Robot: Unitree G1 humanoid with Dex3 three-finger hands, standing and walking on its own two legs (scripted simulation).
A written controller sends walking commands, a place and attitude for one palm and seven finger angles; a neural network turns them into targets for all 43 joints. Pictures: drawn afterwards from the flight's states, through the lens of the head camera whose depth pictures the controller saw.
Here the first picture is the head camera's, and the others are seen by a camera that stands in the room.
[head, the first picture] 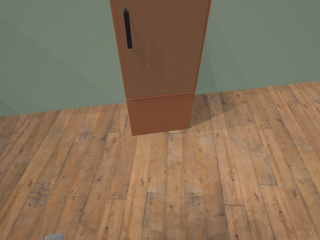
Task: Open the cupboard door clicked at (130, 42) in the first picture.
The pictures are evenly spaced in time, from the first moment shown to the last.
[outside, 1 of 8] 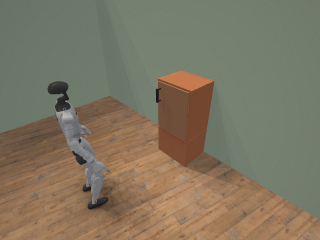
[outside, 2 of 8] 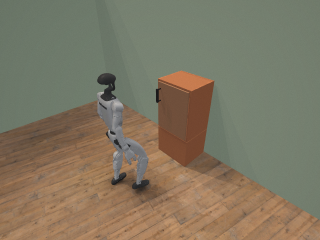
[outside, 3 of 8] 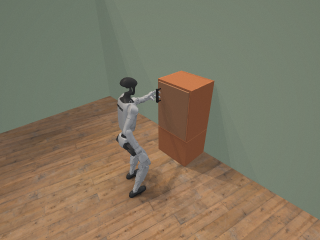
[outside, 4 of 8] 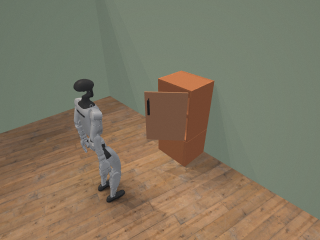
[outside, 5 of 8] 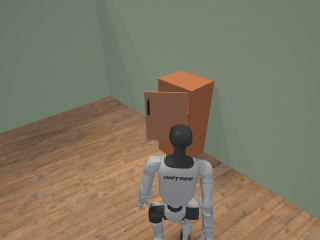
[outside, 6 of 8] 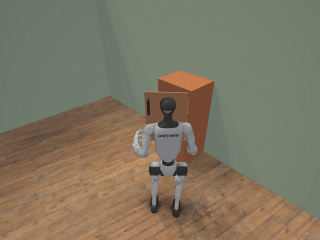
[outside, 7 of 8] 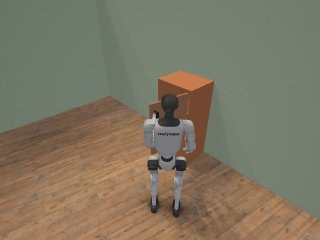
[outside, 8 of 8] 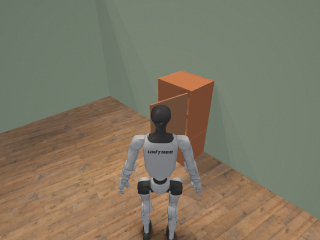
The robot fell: no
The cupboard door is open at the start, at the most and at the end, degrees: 0 82 81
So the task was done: yes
